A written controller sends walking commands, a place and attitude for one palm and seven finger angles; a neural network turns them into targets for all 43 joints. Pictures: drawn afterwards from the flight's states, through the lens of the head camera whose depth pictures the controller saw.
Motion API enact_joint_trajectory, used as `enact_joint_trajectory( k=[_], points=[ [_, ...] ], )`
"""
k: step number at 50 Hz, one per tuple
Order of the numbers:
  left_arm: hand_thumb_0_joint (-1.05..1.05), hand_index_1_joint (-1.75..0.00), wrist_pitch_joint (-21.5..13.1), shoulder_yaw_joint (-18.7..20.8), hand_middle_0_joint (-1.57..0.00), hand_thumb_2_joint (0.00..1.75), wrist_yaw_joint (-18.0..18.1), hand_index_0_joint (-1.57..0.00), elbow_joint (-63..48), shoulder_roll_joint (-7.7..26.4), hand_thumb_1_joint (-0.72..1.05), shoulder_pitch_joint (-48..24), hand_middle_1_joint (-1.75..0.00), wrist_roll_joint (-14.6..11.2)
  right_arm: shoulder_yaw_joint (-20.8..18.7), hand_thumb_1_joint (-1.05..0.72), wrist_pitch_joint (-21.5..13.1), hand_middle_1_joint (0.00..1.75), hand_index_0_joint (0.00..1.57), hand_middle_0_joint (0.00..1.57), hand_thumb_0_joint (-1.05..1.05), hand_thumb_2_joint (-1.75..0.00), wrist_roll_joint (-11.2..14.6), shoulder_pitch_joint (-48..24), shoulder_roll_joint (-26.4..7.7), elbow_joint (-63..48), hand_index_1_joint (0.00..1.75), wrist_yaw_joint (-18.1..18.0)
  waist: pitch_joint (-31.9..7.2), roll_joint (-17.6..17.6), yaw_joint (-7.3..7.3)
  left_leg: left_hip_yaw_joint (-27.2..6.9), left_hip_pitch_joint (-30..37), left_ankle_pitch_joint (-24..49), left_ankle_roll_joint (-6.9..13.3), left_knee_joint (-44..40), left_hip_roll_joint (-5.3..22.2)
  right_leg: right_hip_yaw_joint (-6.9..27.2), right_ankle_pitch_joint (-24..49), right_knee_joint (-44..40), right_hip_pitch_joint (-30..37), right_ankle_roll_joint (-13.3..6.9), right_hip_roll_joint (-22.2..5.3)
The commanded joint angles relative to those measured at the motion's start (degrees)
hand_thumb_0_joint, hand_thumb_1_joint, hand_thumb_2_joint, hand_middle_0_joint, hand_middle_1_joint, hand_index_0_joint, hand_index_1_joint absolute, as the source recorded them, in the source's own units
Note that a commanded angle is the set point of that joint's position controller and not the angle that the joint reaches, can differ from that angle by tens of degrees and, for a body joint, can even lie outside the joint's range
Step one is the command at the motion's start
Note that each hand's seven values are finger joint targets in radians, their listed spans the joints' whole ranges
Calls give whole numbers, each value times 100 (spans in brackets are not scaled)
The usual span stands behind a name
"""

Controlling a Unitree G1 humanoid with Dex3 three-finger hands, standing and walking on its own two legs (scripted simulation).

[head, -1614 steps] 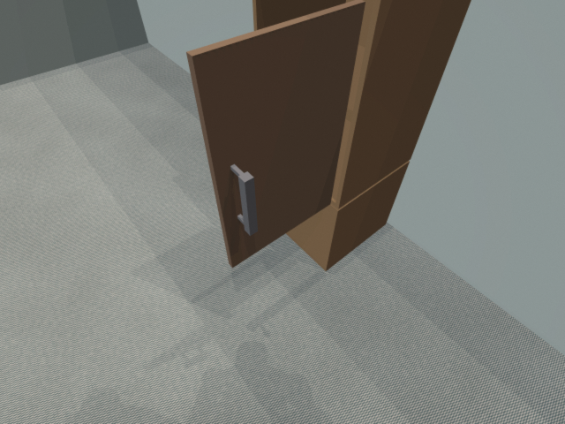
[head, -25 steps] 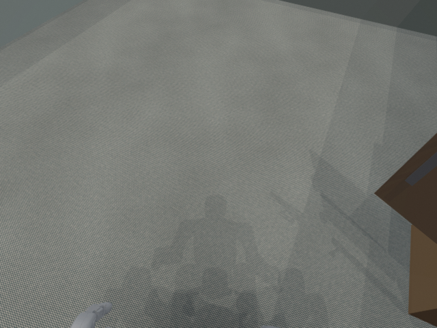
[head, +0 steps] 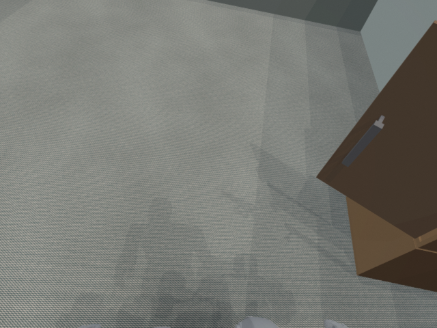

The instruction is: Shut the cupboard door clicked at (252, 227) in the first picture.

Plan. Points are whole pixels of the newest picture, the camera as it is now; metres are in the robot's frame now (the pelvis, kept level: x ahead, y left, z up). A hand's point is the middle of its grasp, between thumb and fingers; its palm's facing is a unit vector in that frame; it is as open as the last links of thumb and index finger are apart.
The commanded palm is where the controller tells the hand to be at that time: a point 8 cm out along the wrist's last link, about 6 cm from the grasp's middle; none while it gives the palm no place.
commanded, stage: turn to face it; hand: left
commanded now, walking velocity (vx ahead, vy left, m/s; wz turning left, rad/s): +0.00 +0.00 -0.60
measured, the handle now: (363, 141) +0.64 -0.39 -0.07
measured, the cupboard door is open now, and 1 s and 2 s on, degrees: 63 63 63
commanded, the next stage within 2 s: take the last steps up to it in 0.82 s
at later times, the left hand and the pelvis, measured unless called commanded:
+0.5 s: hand (155, 309) +0.17 +0.13 -0.16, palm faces -0.31 -0.92 -0.25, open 7.4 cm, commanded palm none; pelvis +0.01 -0.04 +0.00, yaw -17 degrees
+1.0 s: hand (172, 285) +0.21 +0.10 -0.16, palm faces -0.48 -0.85 -0.21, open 7.4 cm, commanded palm none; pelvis +0.04 -0.03 +0.00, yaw -29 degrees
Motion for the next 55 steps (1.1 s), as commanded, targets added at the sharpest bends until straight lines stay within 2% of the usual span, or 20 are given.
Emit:
enact_joint_trajectory(
  k=[1,10,13,14,15,16,18,22,28,31,33,34,37,40,46,48,50,51,52,55],
  points=[
    [0,-30,-138,129,-20,90,-50,-20,-547,280,90,-178,-30,-39,-347,-90,-112,30,20,20,0,-90,-3,372,-1147,-231,30,-141,-673,1347,-156,-615,1339,3273,512,-1179,1424,-152,339,537,-616,141,-391],
    [0,-30,-153,46,-20,90,-71,-20,-672,116,90,-547,-30,-25,-524,-90,-45,30,20,20,0,-90,-30,566,-1370,75,30,-32,-628,1687,-333,-39,1179,2681,496,-935,1700,-722,389,-1607,292,-17,-320],
    [0,-30,-222,63,-20,90,-39,-20,-580,239,90,-125,-30,-24,-563,-90,-18,30,20,20,0,-90,4,404,-1416,74,30,-1,-775,1473,-63,262,864,2314,149,-263,1620,-835,1366,-3045,1262,-186,-223],
    [0,-30,-267,115,-20,90,-6,-20,-440,485,90,299,-30,-4,-561,-90,-10,30,20,20,0,-90,45,341,-1348,36,30,27,-893,963,159,458,333,1803,-114,444,1377,-541,2045,-3694,2083,-323,-419],
    [0,-30,-352,222,-20,90,67,-20,-356,1089,90,633,-30,45,-462,-90,12,30,20,20,0,-90,87,272,-933,-162,30,57,-968,-860,334,781,-1003,-429,-485,1681,605,1166,3351,-4192,3009,-819,-1688],
    [0,-30,-370,250,-20,90,140,-20,-258,1417,90,868,-30,-28,-379,-90,70,30,20,20,0,-90,77,17,-825,-394,30,29,-846,-1255,439,230,-1786,-2190,-626,2819,85,2097,5181,-4147,2787,-1431,-2543],
    [0,-30,-372,281,-20,90,254,-20,-301,1289,90,536,-30,-32,-351,-90,101,30,20,20,0,-90,89,-130,-817,-349,30,-70,-833,-1352,257,-623,-2290,-1768,-604,3573,171,2094,4709,-4110,2697,-1648,-2271],
    [0,-30,-360,127,-20,90,235,-20,-547,861,90,-299,-30,-12,-345,-90,137,30,20,20,0,-90,49,277,-780,-44,30,18,-870,-612,-187,-469,-1266,-676,-678,2883,110,898,3691,-4060,1723,-1244,-1456],
    [0,-30,-335,179,-20,90,192,-20,-425,922,90,-111,-30,19,-310,-90,63,30,20,20,0,-90,86,201,-698,-108,30,3,-735,-633,-68,-347,-665,-626,-600,1131,-231,1411,3276,-4019,1548,-1292,-1395],
    [0,-30,-286,149,-20,90,195,-20,-393,772,90,-282,-30,-43,-311,-90,-16,30,20,20,0,-90,98,754,-755,78,30,-43,-753,-373,-364,-398,629,563,-513,-582,-280,1359,2762,-3491,867,-848,-1099],
    [0,-30,-232,43,-20,90,142,-20,-528,186,90,62,-30,-117,-435,-90,-98,30,20,20,0,-90,-23,919,-1610,37,30,-77,-864,2016,-295,-2431,1384,1337,329,-1576,1680,226,210,-1759,-307,-239,118],
    [0,-30,-211,41,-20,90,140,-20,-566,299,90,-111,-30,-57,-460,-90,-86,30,20,20,0,-90,-40,914,-1647,36,30,-124,-750,1918,-402,-2679,1061,1661,718,-1721,2172,142,-603,-624,-434,-148,9],
    [0,-30,-222,93,-20,90,75,-20,-353,291,90,-99,-30,-35,-309,-90,-117,30,20,20,0,-90,-61,444,-1157,-14,30,-151,-544,1411,-126,-1608,794,2848,739,-1407,1553,156,-33,306,-392,-40,-273],
    [0,-30,-171,20,-20,90,59,-20,-280,105,90,-124,-30,-51,-316,-90,-92,30,20,20,0,-90,-39,524,-1077,111,30,-144,-630,1366,-177,-861,1035,3235,639,-1216,1269,-157,170,-350,-74,3,-291],
    [0,-30,-234,-74,-20,90,81,-20,-222,-40,90,-250,-30,-38,-424,-90,-21,30,20,20,0,-90,-26,814,-1164,436,30,-90,-664,1527,-319,-741,1024,3091,598,-946,1290,-570,505,-2221,799,-122,-158],
    [0,-30,-232,-28,-20,90,54,-20,-84,26,90,167,-30,-43,-453,-90,5,30,20,20,0,-90,-16,645,-1238,426,30,-80,-787,1397,-107,-635,669,1731,394,-842,1308,-704,1198,-3121,1529,-189,-103],
    [0,-30,-278,81,-20,90,51,-20,60,473,90,574,-30,38,-450,-90,17,30,20,20,0,-90,38,505,-1000,368,30,-34,-710,242,119,-132,-556,-666,-55,-47,765,182,704,-4313,2577,-497,-756],
    [0,-30,-319,163,-20,90,92,-20,123,967,90,773,-30,74,-341,-90,11,30,20,20,0,-90,67,288,-579,181,30,12,-434,-1272,295,445,-1840,-2059,-389,1260,-84,1892,-95,-5079,2963,-1097,-1897],
    [0,-30,-341,184,-20,90,129,-20,149,1104,90,1000,-30,-1,-326,-90,43,30,20,20,0,-90,23,-187,-728,0,30,20,-265,-1094,525,-155,-2149,-2015,-352,2357,-137,2385,-398,-5378,2447,-1587,-2295],
    [0,-30,-469,64,-20,90,180,-20,127,509,90,434,-30,-13,-399,-90,-28,30,20,20,0,-90,-19,-94,-814,248,30,55,81,-729,27,-542,-2297,-897,-382,3035,115,1420,583,-5151,2147,-1542,-1672]
  ],
)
